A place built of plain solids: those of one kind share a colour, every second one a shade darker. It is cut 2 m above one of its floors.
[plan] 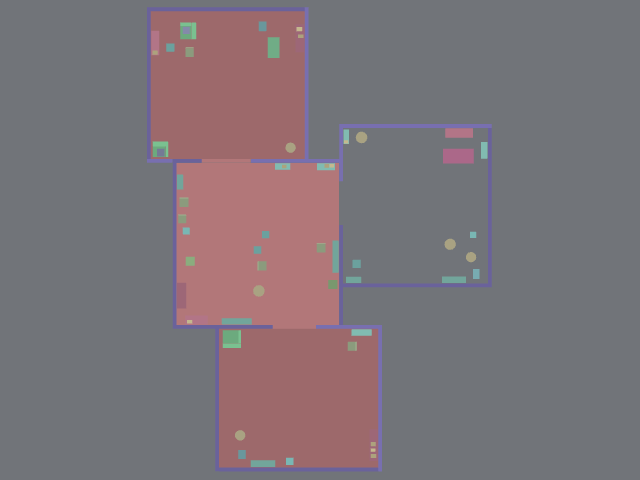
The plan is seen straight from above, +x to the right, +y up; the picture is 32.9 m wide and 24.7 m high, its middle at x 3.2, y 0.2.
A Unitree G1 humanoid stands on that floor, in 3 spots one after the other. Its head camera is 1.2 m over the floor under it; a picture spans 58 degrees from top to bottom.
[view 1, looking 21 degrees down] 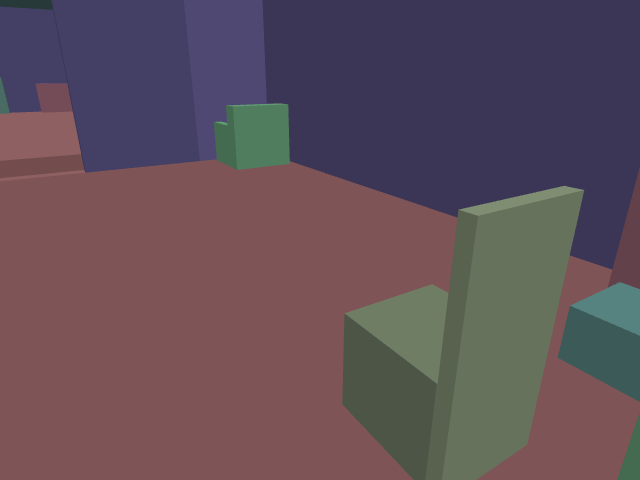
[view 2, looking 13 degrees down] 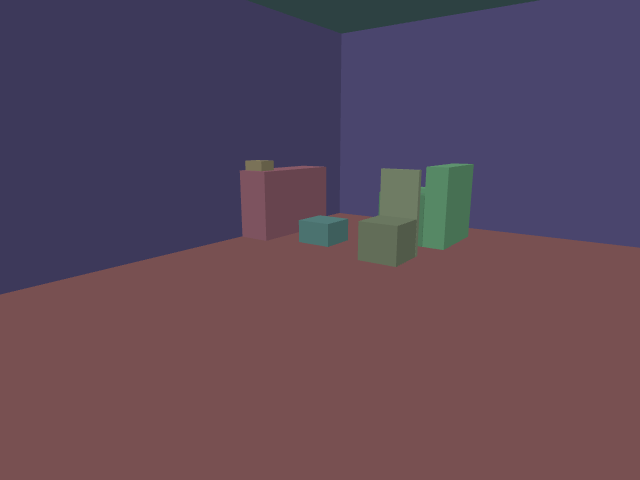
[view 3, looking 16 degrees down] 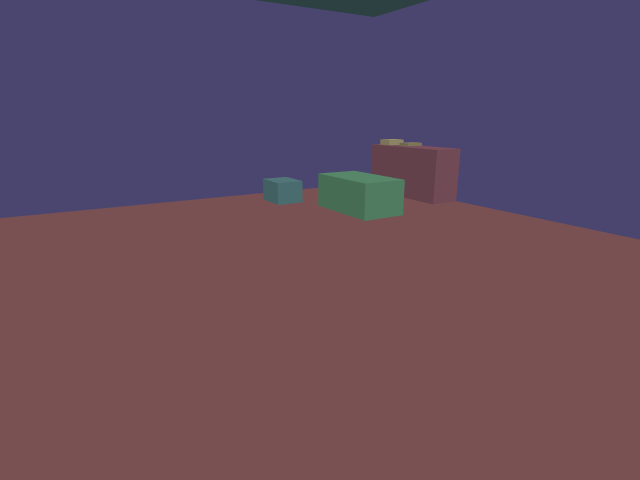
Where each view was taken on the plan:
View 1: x -2.51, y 10.71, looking -122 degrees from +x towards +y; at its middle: floor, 3.35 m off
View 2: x -1.53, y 5.93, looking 126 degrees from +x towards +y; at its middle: basket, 5.02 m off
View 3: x -2.51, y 5.55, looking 59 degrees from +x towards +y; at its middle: floor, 4.35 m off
